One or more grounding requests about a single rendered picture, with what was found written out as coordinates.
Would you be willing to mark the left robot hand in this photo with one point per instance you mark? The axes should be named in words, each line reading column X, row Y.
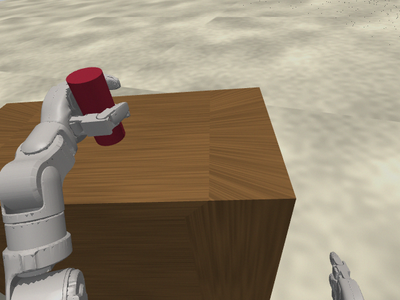
column 60, row 106

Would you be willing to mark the right robot hand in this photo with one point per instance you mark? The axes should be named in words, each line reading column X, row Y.
column 343, row 287

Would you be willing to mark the can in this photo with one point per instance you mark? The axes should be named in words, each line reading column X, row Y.
column 91, row 92

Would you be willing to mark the left robot arm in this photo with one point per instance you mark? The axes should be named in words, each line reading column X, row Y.
column 32, row 205

